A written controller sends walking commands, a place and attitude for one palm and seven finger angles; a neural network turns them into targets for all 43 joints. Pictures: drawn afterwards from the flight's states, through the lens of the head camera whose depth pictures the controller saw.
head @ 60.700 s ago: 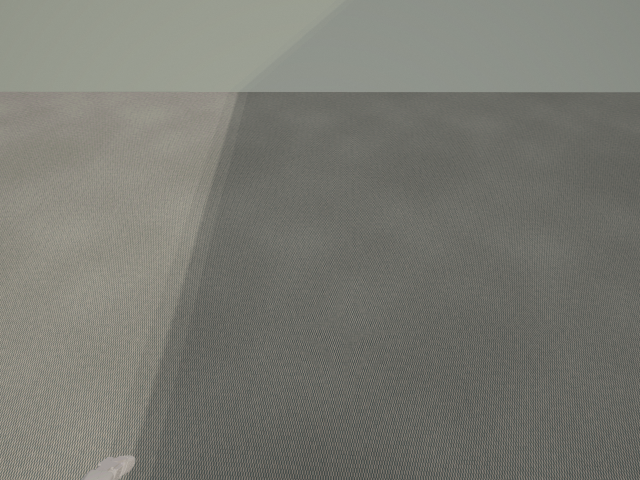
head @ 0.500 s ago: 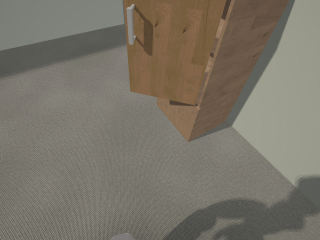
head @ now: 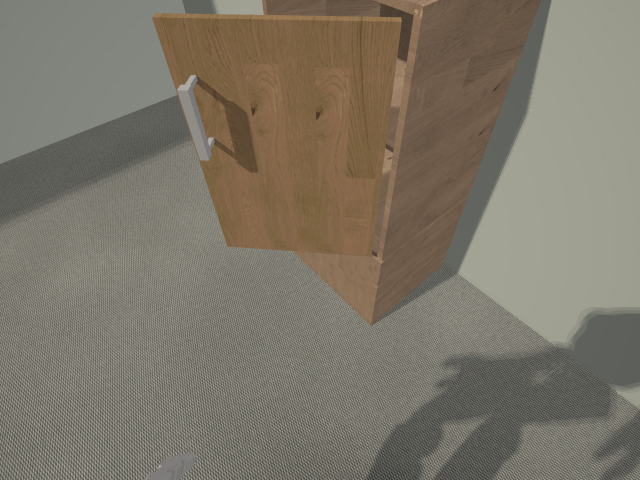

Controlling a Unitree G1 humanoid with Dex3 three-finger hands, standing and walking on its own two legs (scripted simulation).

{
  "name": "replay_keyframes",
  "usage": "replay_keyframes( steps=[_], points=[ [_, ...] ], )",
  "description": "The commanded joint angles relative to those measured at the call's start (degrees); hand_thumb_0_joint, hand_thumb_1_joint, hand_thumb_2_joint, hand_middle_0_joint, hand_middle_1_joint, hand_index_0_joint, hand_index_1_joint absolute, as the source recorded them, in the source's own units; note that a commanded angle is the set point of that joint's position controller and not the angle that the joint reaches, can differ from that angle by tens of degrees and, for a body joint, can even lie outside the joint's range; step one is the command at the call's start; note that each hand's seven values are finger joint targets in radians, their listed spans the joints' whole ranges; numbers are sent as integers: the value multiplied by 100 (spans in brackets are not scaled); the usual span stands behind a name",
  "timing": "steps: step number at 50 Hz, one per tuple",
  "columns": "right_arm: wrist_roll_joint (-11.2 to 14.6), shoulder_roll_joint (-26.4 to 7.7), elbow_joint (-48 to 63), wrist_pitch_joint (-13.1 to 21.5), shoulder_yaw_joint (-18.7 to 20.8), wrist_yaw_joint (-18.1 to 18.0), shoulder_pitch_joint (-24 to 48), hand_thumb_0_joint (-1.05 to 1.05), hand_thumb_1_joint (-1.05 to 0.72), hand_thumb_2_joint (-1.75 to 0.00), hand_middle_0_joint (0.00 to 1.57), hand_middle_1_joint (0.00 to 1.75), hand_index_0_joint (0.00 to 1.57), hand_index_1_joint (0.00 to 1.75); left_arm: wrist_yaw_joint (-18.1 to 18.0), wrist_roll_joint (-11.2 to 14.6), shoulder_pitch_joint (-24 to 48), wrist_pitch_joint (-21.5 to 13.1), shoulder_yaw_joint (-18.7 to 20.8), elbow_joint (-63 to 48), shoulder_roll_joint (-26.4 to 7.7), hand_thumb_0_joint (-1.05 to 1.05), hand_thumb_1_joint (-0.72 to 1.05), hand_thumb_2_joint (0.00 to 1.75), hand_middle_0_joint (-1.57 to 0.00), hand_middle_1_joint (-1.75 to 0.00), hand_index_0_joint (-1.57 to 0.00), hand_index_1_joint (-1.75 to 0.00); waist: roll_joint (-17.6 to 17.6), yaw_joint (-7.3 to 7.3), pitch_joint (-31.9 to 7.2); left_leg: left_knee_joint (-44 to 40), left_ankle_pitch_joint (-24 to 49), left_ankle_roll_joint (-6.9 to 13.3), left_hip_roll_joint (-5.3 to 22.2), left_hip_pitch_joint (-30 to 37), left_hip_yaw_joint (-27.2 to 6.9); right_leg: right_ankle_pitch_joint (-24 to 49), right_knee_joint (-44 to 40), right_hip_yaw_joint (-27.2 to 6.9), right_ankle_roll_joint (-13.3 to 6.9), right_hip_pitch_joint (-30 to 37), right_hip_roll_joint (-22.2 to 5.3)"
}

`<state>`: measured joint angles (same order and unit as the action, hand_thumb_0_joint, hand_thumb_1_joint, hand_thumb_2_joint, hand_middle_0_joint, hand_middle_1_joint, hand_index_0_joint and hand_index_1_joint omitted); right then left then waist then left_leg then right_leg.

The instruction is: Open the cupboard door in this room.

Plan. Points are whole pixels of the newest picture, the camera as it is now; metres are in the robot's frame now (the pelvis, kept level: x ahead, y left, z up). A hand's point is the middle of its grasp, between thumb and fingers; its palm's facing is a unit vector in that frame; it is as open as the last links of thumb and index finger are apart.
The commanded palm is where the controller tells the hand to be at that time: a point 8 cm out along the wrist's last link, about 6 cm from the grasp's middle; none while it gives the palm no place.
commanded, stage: take the last steps up to it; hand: left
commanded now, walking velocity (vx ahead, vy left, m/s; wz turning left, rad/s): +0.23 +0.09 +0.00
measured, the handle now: (199, 119) +0.71 +0.25 +0.06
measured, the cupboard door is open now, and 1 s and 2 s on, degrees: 44 44 44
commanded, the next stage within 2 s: come to a stop and stand still in 0.18 s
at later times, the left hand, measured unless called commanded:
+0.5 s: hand out of the picture +0.15 +0.27 -0.18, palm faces +0.04 -0.99 -0.15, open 7.4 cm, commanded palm none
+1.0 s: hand (190, 454) +0.19 +0.21 -0.16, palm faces -0.07 -0.97 -0.22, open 7.4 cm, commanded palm none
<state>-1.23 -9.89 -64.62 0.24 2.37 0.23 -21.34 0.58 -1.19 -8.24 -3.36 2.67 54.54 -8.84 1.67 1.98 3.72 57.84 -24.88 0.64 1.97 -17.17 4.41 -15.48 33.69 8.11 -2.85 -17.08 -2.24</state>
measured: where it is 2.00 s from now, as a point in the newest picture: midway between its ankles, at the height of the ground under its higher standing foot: outside the picture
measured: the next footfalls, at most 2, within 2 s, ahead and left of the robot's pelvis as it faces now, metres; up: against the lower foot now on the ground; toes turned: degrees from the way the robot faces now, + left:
left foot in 0.30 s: +0.18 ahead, +0.19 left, +0.00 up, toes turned -2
right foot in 0.92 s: +0.11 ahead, -0.11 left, +0.00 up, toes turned -6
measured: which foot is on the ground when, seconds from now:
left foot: up 0.00-0.28, down 0.30-1.00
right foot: down 0.00-0.30, up 0.32-0.90, down 0.92-1.00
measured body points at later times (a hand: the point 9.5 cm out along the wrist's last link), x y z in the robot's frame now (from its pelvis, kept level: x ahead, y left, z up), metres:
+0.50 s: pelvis +0.15 +0.09 +0.01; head +0.18 +0.12 +0.46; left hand +0.15 +0.32 -0.17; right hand +0.24 -0.14 -0.12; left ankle +0.19 +0.15 -0.73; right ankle +0.10 -0.06 -0.66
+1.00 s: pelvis +0.11 +0.03 +0.00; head +0.12 +0.02 +0.45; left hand +0.19 +0.26 -0.14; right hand +0.08 -0.22 -0.15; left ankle +0.17 +0.15 -0.72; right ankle +0.07 -0.10 -0.73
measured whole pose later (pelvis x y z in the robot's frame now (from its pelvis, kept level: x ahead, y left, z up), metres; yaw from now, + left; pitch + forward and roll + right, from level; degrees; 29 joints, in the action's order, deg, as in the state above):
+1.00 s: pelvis +0.11 +0.03 +0.00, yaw -3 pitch +0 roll -1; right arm -1.0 -11.8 -61.8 -3.4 3.9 -0.7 -17.6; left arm -0.8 -1.5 -12.0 2.0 1.3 58.0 -9.8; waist 1.5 2.7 0.6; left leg 37.6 -19.8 -1.1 3.7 -22.9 3.9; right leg -18.8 28.1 2.6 1.0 -9.6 -2.1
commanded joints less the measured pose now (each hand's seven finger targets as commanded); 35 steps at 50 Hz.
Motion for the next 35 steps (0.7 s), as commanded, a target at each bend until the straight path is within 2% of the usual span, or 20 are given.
replay_keyframes(
  steps=[1, 3, 6, 8, 10, 12, 13, 14, 15, 16, 17, 18, 20, 22, 24, 25, 28, 30, 33, 35],
  points=[
    [-29, -231, 530, 112, 68, 31, 301, 0, -90, -90, 20, 30, 20, 30, -135, 42, -816, -61, 160, 21, -638, 0, 90, 90, -20, -30, -20, -30, -781, -228, 32, 259, 830, -215, 483, -1363, -366, 813, -2420, -1478, -552, 587, -1591],
    [-4, -116, 513, 89, 53, 61, 185, 0, -90, -90, 20, 30, 20, 30, -111, 31, -876, -138, 160, 129, -724, 0, 90, 90, -20, -30, -20, -30, -786, -156, -259, -433, 965, -304, 432, -1154, -180, 1556, -2311, -1010, -539, 809, -1441],
    [6, -7, 658, 120, 46, 105, 531, 0, -90, -90, 20, 30, 20, 30, -91, 1, -1084, -157, 213, 282, -825, 0, 90, 90, -20, -30, -20, -30, -654, -294, -358, -1445, 1140, -355, 292, -1041, 36, 2061, -2129, -867, -596, 1095, -1388],
    [10, -39, 763, 152, 36, 127, 775, 0, -90, -90, 20, 30, 20, 30, -78, -2, -1168, -135, 219, 401, -933, 0, 90, 90, -20, -30, -20, -30, -801, -376, -320, -1861, 1175, -327, 189, -920, 116, 2031, -2006, -862, -555, 1172, -1443],
    [6, -79, 856, 184, 55, 140, 900, 0, -90, -90, 20, 30, 20, 30, -76, -22, -1173, -93, 216, 480, -975, 0, 90, 90, -20, -30, -20, -30, -1088, -374, -174, -2268, 1225, -263, 99, -643, 150, 1704, -1879, -857, -471, 1006, -1425],
    [-9, -241, 775, 236, 58, 120, 628, 0, -90, -90, 20, 30, 20, 30, -84, -7, -1041, -29, 213, 507, -983, 0, 90, 90, -20, -30, -20, -30, -983, -164, -129, -2936, 1570, -196, -37, 199, 262, 1195, -1533, -703, -269, 563, -1280],
    [-21, -413, 661, 274, 91, 85, 266, 0, -90, -90, 20, 30, 20, 30, -77, 4, -1022, 6, 189, 501, -914, 0, 90, 90, -20, -30, -20, -30, -614, 4, -246, -3194, 1618, -143, -54, 921, 217, 980, -970, -543, -154, 187, -1064],
    [-68, -878, 538, 321, 183, 21, -293, 0, -90, -90, 20, 30, 20, 30, -70, 21, -1145, 49, 132, 446, -684, 0, 90, 90, -20, -30, -20, -30, 493, 197, -578, -3354, 1964, 150, 722, 1810, -711, 149, 285, -205, 71, -510, -551],
    [-81, -1308, 504, 285, 268, -71, -653, 0, -90, -90, 20, 30, 20, 30, -97, 60, -1286, 83, 37, 355, -403, 0, 90, 90, -20, -30, -20, -30, 1699, 245, -871, -3881, 2624, 690, 1918, 2141, -2099, -1924, 1793, 124, 321, -1195, 39],
    [-68, -1243, 579, 203, 188, -165, -482, 0, -90, -90, 20, 30, 20, 30, -149, 69, -1221, 141, -5, 316, -436, 0, 90, 90, -20, -30, -20, -30, 1124, 184, -899, -4030, 3230, 952, 2152, 1700, -2226, -2012, 2397, -523, 283, -1008, -88],
    [-60, -937, 690, 215, 79, -219, 84, 0, -90, -90, 20, 30, 20, 30, -202, 61, -1218, 204, -32, 472, -380, 0, 90, 90, -20, -30, -20, -30, 659, -34, -644, -4079, 3848, 806, 1987, 1065, -1790, -1711, 2397, -771, 321, -734, -281],
    [-48, -822, 771, 235, 7, -279, 407, 0, -90, -90, 20, 30, 20, 30, -216, 70, -1202, 257, -51, 560, -326, 0, 90, 90, -20, -30, -20, -30, 526, -119, -432, -3995, 4638, 814, 1900, 705, -1569, -1500, 2387, -812, 404, -623, -359],
    [0, -727, 774, 204, -53, -355, 709, 0, -90, -90, 20, 30, 20, 30, -208, 104, -1212, 383, -12, 637, -466, 0, 90, 90, -20, -30, -20, -30, 394, -219, -264, -3881, 5659, 857, 1846, 403, -1061, -1280, 2309, -886, 485, -378, -375],
    [23, -945, 743, 113, 30, -414, 677, 0, -90, -90, 20, 30, 20, 30, -206, 79, -1330, 538, 73, 557, -600, 0, 90, 90, -20, -30, -20, -30, 317, -210, -693, -3685, 6085, 917, 1930, 899, -956, -1194, 2465, -876, 534, -544, -220],
    [44, -1046, 703, 34, 119, -461, 534, 0, -90, -90, 20, 30, 20, 30, -206, 33, -1208, 656, 172, 411, -725, 0, 90, 90, -20, -30, -20, -30, 310, -136, -895, -3649, 5942, 1031, 2096, 1131, -1031, -1146, 3150, -988, 546, -963, -94],
    [39, -1016, 736, 21, 150, -483, 566, 0, -90, -90, 20, 30, 20, 30, -203, 22, -1144, 683, 199, 316, -746, 0, 90, 90, -20, -30, -20, -30, 170, -147, -787, -3633, 5832, 1099, 2144, 1063, -1067, -1136, 3345, -1028, 545, -1137, -74],
    [19, -990, 793, 0, 194, -468, 752, 0, -90, -90, 20, 30, 20, 30, -185, -6, -1001, 766, 254, 132, -675, 0, 90, 90, -20, -30, -20, -30, 417, -189, -839, -3711, 5088, 992, 1974, 925, -867, -786, 3716, -1140, 631, -1349, -5],
    [3, -934, 823, 1, 190, -459, 866, 0, -90, -90, 20, 30, 20, 30, -161, -23, -943, 775, 271, 41, -659, 0, 90, 90, -20, -30, -20, -30, 591, -229, -659, -3756, 4543, 950, 1898, 754, -812, -761, 3606, -1080, 642, -1395, -1],
    [-22, -966, 793, -7, 213, -401, 765, 0, -90, -90, 20, 30, 20, 30, -137, -19, -742, 795, 256, -48, -616, 0, 90, 90, -20, -30, -20, -30, 807, -162, -685, -3983, 3499, 850, 1753, 717, -869, -632, 3229, -1007, 651, -1277, 10],
    [-40, -966, 800, -29, 229, -365, 738, 0, -90, -90, 20, 30, 20, 30, -124, -29, -600, 775, 221, -110, -607, 0, 90, 90, -20, -30, -20, -30, 864, -130, -478, -4105, 2684, 854, 1739, 530, -990, -822, 2737, -879, 600, -1104, -37]
  ],
)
